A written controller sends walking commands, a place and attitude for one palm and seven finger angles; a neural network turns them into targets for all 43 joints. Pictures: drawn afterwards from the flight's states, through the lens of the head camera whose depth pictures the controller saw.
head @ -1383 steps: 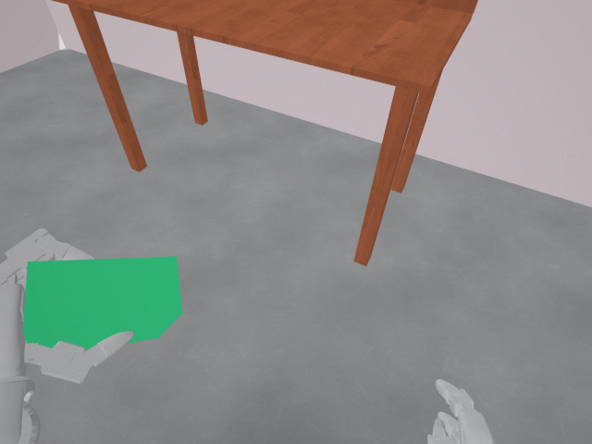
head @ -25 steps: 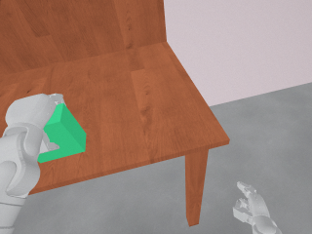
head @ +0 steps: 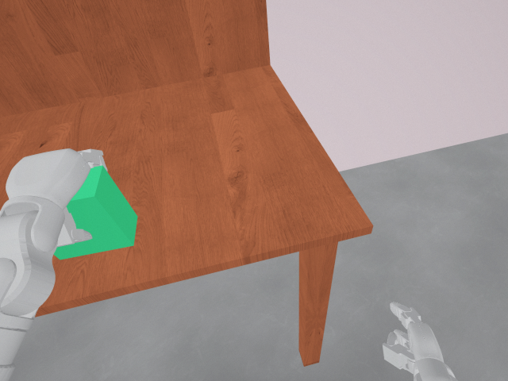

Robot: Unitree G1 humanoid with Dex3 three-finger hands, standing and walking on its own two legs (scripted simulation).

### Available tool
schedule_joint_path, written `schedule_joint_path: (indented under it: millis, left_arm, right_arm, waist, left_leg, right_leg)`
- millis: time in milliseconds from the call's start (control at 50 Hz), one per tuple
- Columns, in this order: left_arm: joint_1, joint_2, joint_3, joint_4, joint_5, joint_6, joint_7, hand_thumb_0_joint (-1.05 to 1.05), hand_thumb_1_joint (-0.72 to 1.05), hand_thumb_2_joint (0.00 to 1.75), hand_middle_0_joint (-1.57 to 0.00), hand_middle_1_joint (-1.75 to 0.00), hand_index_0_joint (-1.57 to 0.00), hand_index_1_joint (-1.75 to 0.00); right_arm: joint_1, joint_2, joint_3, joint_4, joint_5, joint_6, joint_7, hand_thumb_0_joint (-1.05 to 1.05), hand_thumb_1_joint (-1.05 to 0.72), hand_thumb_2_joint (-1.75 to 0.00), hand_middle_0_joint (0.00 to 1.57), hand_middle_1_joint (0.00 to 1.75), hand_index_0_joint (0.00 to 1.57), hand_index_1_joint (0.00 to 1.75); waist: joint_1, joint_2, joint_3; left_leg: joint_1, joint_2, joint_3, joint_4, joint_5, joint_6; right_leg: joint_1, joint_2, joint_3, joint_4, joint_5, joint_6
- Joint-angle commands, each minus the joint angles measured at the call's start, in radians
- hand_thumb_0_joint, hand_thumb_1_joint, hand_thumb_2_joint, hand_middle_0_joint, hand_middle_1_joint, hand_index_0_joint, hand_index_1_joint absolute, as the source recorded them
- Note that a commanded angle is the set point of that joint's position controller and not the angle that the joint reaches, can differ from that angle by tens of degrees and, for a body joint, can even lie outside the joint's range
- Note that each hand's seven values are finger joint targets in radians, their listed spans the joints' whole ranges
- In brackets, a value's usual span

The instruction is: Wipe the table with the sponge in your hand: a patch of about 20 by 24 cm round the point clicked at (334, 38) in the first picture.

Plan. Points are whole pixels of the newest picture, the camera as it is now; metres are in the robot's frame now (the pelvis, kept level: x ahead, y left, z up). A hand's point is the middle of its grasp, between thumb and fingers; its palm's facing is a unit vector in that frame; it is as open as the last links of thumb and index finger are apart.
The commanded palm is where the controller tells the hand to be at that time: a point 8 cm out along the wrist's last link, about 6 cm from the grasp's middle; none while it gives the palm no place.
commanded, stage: move the sponge above the wiping area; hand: left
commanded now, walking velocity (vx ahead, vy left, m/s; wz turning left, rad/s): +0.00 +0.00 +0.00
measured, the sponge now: (87, 223) +0.27 +0.31 +0.13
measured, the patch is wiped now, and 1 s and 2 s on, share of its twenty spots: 0.00 0.00 0.00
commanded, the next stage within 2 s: lower the sponge onto the table in 1.16 s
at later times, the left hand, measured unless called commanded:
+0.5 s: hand (88, 183) +0.30 +0.30 +0.19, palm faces +0.12 -0.02 -0.99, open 9.8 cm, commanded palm +0.25 +0.31 +0.27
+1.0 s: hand (72, 182) +0.29 +0.31 +0.21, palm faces +0.16 -0.02 -0.99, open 9.8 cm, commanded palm +0.24 +0.31 +0.27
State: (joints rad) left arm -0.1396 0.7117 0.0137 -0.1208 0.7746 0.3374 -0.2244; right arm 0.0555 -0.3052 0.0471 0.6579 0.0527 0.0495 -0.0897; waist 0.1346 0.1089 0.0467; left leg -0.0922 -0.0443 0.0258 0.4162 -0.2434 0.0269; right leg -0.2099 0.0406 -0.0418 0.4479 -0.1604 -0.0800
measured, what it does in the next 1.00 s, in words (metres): stands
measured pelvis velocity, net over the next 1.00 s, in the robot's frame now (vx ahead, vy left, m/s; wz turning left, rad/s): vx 0.02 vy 0.01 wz -0.01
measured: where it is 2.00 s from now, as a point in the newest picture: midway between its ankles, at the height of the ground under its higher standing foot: outside the picture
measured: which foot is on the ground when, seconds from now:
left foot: down 0.00-1.00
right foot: down 0.00-1.00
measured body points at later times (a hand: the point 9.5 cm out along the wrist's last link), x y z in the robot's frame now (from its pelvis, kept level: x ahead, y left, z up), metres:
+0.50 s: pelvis +0.01 +0.01 +0.00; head +0.01 -0.04 +0.45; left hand +0.28 +0.29 +0.25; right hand +0.26 -0.19 -0.09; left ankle -0.01 +0.11 -0.74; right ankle +0.06 -0.07 -0.74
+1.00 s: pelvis +0.02 +0.01 +0.00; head +0.02 -0.04 +0.45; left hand +0.27 +0.31 +0.26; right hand +0.27 -0.18 -0.09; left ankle -0.01 +0.11 -0.74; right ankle +0.06 -0.07 -0.74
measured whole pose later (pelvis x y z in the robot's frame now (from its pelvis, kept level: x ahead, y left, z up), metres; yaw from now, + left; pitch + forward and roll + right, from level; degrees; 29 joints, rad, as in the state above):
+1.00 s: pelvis +0.02 +0.01 +0.00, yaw +0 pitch -4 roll +1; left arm -0.11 0.69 0.02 -0.26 0.78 0.43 -0.18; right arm 0.03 -0.29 0.06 0.66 0.05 0.08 -0.05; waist 0.16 0.11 0.03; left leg -0.05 -0.05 0.03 0.36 -0.24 0.04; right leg -0.18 0.04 -0.03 0.41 -0.17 -0.07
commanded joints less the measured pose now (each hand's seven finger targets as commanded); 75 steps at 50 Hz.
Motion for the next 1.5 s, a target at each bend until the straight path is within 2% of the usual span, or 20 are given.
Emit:
schedule_joint_path:
  millis: [0, 20, 100, 220, 360, 400, 500, 620, 780, 820, 860, 920, 960, 1080, 1120, 1200, 1220, 1240, 1320, 1480]
  left_arm:
    - [-0.404, 0.341, 0.242, -0.131, 0.031, -0.038, 0.109, 0.0, 0.1, 1.3, -1.2, -1.6, -1.2, -1.6]
    - [-0.4, 0.358, 0.262, -0.114, 0.034, -0.019, 0.117, 0.0, 0.1, 1.3, -1.2, -1.6, -1.2, -1.6]
    - [-0.327, 0.311, 0.228, -0.103, 0.022, 0.03, 0.105, 0.0, 0.1, 1.3, -1.2, -1.6, -1.2, -1.6]
    - [-0.312, 0.254, 0.152, -0.144, 0.033, 0.086, 0.026, 0.0, 0.1, 1.3, -1.2, -1.6, -1.2, -1.6]
    - [-0.435, 0.274, 0.166, -0.21, 0.059, 0.013, 0.07, 0.0, 0.1, 1.3, -1.2, -1.6, -1.2, -1.6]
    - [-0.406, 0.297, 0.203, -0.231, 0.063, 0.014, 0.097, 0.0, 0.1, 1.3, -1.2, -1.6, -1.2, -1.6]
    - [-0.337, 0.262, 0.194, -0.185, 0.047, 0.096, 0.113, 0.0, 0.1, 1.3, -1.2, -1.6, -1.2, -1.6]
    - [-0.295, 0.226, 0.138, -0.183, 0.048, 0.166, 0.04, 0.0, 0.1, 1.3, -1.2, -1.6, -1.2, -1.6]
    - [-0.302, 0.266, 0.175, -0.322, 0.052, 0.066, 0.042, 0.0, 0.1, 1.3, -1.2, -1.6, -1.2, -1.6]
    - [-0.295, 0.341, 0.256, -0.333, 0.057, 0.061, 0.071, 0.0, 0.1, 1.3, -1.2, -1.6, -1.2, -1.6]
    - [-0.29, 0.286, 0.223, -0.317, 0.048, 0.058, 0.095, 0.0, 0.1, 1.3, -1.2, -1.6, -1.2, -1.6]
    - [-0.25, 0.263, 0.218, -0.296, 0.037, 0.104, 0.103, 0.0, 0.1, 1.3, -1.2, -1.6, -1.2, -1.6]
    - [-0.231, 0.237, 0.187, -0.264, 0.027, 0.129, 0.093, 0.0, 0.1, 1.3, -1.2, -1.6, -1.2, -1.6]
    - [-0.298, 0.178, 0.084, -0.264, 0.04, 0.151, 0.034, 0.0, 0.1, 1.3, -1.2, -1.6, -1.2, -1.6]
    - [-0.34, 0.211, 0.099, -0.32, 0.064, 0.147, 0.029, 0.0, 0.1, 1.3, -1.2, -1.6, -1.2, -1.6]
    - [-0.342, 0.233, 0.133, -0.334, 0.077, 0.099, 0.058, 0.0, 0.1, 1.3, -1.2, -1.6, -1.2, -1.6]
    - [-0.349, 0.278, 0.18, -0.358, 0.083, 0.102, 0.071, 0.0, 0.1, 1.3, -1.2, -1.6, -1.2, -1.6]
    - [-0.367, 0.246, 0.157, -0.345, 0.083, 0.098, 0.084, 0.0, 0.1, 1.3, -1.2, -1.6, -1.2, -1.6]
    - [-0.3, 0.265, 0.197, -0.27, 0.064, 0.145, 0.104, 0.0, 0.1, 1.3, -1.2, -1.6, -1.2, -1.6]
    - [-0.285, 0.201, 0.108, -0.23, 0.039, 0.18, 0.04, 0.0, 0.1, 1.3, -1.2, -1.6, -1.2, -1.6]
  right_arm:
    - [-0.195, -0.083, -0.031, -0.155, -0.011, -0.057, -0.011, 0.0, -0.9, -0.9, 0.2, 0.3, 0.2, 0.3]
    - [-0.234, -0.08, -0.027, -0.164, 0.001, -0.065, -0.01, 0.0, -0.9, -0.9, 0.2, 0.3, 0.2, 0.3]
    - [-0.218, -0.09, -0.035, -0.154, -0.01, -0.047, 0.005, 0.0, -0.9, -0.9, 0.2, 0.3, 0.2, 0.3]
    - [-0.272, -0.083, -0.016, -0.194, 0.016, -0.041, 0.01, 0.0, -0.9, -0.9, 0.2, 0.3, 0.2, 0.3]
    - [-0.201, -0.077, -0.021, -0.17, -0.01, -0.051, 0.0, 0.0, -0.9, -0.9, 0.2, 0.3, 0.2, 0.3]
    - [-0.211, -0.073, -0.021, -0.17, -0.015, -0.047, 0.009, 0.0, -0.9, -0.9, 0.2, 0.3, 0.2, 0.3]
    - [-0.226, -0.081, -0.023, -0.161, -0.012, -0.026, 0.032, 0.0, -0.9, -0.9, 0.2, 0.3, 0.2, 0.3]
    - [-0.283, -0.082, -0.01, -0.198, 0.016, -0.012, 0.029, 0.0, -0.9, -0.9, 0.2, 0.3, 0.2, 0.3]
    - [-0.214, -0.072, -0.013, -0.194, -0.014, -0.023, 0.017, 0.0, -0.9, -0.9, 0.2, 0.3, 0.2, 0.3]
    - [-0.253, -0.074, -0.011, -0.197, -0.004, -0.033, 0.019, 0.0, -0.9, -0.9, 0.2, 0.3, 0.2, 0.3]
    - [-0.216, -0.069, -0.017, -0.18, -0.013, -0.025, 0.025, 0.0, -0.9, -0.9, 0.2, 0.3, 0.2, 0.3]
    - [-0.275, -0.069, -0.013, -0.191, 0.003, -0.027, 0.034, 0.0, -0.9, -0.9, 0.2, 0.3, 0.2, 0.3]
    - [-0.231, -0.082, -0.021, -0.172, -0.003, -0.011, 0.038, 0.0, -0.9, -0.9, 0.2, 0.3, 0.2, 0.3]
    - [-0.239, -0.085, -0.015, -0.189, 0.004, -0.008, 0.022, 0.0, -0.9, -0.9, 0.2, 0.3, 0.2, 0.3]
    - [-0.293, -0.075, -0.004, -0.214, 0.012, -0.02, 0.018, 0.0, -0.9, -0.9, 0.2, 0.3, 0.2, 0.3]
    - [-0.233, -0.069, -0.01, -0.192, -0.013, -0.017, 0.02, 0.0, -0.9, -0.9, 0.2, 0.3, 0.2, 0.3]
    - [-0.276, -0.067, -0.002, -0.205, -0.001, -0.025, 0.024, 0.0, -0.9, -0.9, 0.2, 0.3, 0.2, 0.3]
    - [-0.236, -0.063, -0.002, -0.192, -0.017, -0.023, 0.028, 0.0, -0.9, -0.9, 0.2, 0.3, 0.2, 0.3]
    - [-0.282, -0.07, -0.004, -0.194, 0.003, -0.006, 0.042, 0.0, -0.9, -0.9, 0.2, 0.3, 0.2, 0.3]
    - [-0.246, -0.087, -0.011, -0.195, 0.007, 0.007, 0.032, 0.0, -0.9, -0.9, 0.2, 0.3, 0.2, 0.3]
  waist:
    - [-0.003, -0.021, -0.216]
    - [0.004, -0.006, -0.212]
    - [0.014, -0.019, -0.249]
    - [-0.01, -0.059, -0.229]
    - [-0.008, -0.034, -0.266]
    - [0.019, -0.009, -0.283]
    - [0.03, -0.038, -0.266]
    - [0.001, -0.071, -0.24]
    - [0.007, -0.034, -0.285]
    - [0.023, -0.003, -0.282]
    - [0.02, -0.003, -0.274]
    - [0.031, 0.015, -0.252]
    - [0.017, -0.05, -0.245]
    - [-0.014, -0.056, -0.23]
    - [-0.007, -0.042, -0.26]
    - [0.013, -0.035, -0.282]
    - [0.02, -0.019, -0.289]
    - [0.021, -0.019, -0.3]
    - [0.036, -0.043, -0.237]
    - [-0.005, -0.06, -0.225]
  left_leg:
    - [-0.11, 0.008, -0.079, -0.079, 0.104, 0.004]
    - [-0.109, 0.011, -0.092, -0.071, 0.105, 0.005]
    - [-0.128, 0.009, -0.074, -0.077, 0.169, 0.0]
    - [-0.115, 0.018, -0.087, -0.084, 0.141, 0.014]
    - [-0.059, 0.013, -0.091, -0.108, 0.168, 0.011]
    - [-0.063, 0.007, -0.087, -0.11, 0.224, 0.006]
    - [-0.089, 0.01, -0.076, -0.116, 0.25, -0.002]
    - [-0.095, 0.015, -0.077, -0.099, 0.211, 0.012]
    - [-0.039, 0.009, -0.08, -0.09, 0.28, 0.017]
    - [-0.044, 0.011, -0.099, -0.09, 0.274, 0.013]
    - [-0.047, 0.007, -0.086, -0.101, 0.308, 0.005]
    - [-0.059, 0.01, -0.094, -0.098, 0.306, 0.001]
    - [-0.074, 0.011, -0.082, -0.109, 0.295, 0.0]
    - [-0.057, 0.011, -0.075, -0.111, 0.223, 0.014]
    - [-0.046, 0.012, -0.088, -0.106, 0.213, 0.019]
    - [-0.032, 0.007, -0.083, -0.118, 0.26, 0.014]
    - [-0.035, 0.01, -0.101, -0.118, 0.249, 0.015]
    - [-0.047, 0.008, -0.08, -0.114, 0.272, 0.01]
    - [-0.084, 0.011, -0.088, -0.125, 0.239, 0.007]
    - [-0.098, 0.007, -0.064, -0.104, 0.189, 0.018]
  right_leg:
    - [0.209, -0.074, 0.205, -0.108, -0.074, -0.009]
    - [0.195, -0.066, 0.252, -0.112, -0.098, -0.027]
    - [0.257, -0.077, 0.197, -0.073, 0.035, -0.014]
    - [0.204, -0.058, 0.187, -0.075, -0.003, -0.006]
    - [0.221, -0.052, 0.148, -0.085, 0.013, -0.009]
    - [0.255, -0.054, 0.149, -0.073, 0.074, -0.017]
    - [0.27, -0.054, 0.153, -0.069, 0.117, -0.017]
    - [0.229, -0.043, 0.18, -0.072, 0.083, -0.009]
    - [0.257, -0.052, 0.137, -0.064, 0.148, -0.003]
    - [0.255, -0.036, 0.197, -0.064, 0.131, -0.026]
    - [0.268, -0.044, 0.151, -0.063, 0.158, -0.016]
    - [0.254, -0.037, 0.195, -0.062, 0.164, -0.032]
    - [0.266, -0.045, 0.147, -0.063, 0.169, -0.011]
    - [0.22, -0.046, 0.123, -0.082, 0.095, 0.006]
    - [0.221, -0.035, 0.168, -0.079, 0.068, -0.008]
    - [0.259, -0.041, 0.125, -0.074, 0.104, -0.005]
    - [0.259, -0.025, 0.179, -0.072, 0.083, -0.022]
    - [0.281, -0.047, 0.139, -0.063, 0.112, -0.015]
    - [0.254, -0.03, 0.192, -0.077, 0.078, -0.027]
    - [0.237, -0.051, 0.141, -0.081, 0.064, 0.01]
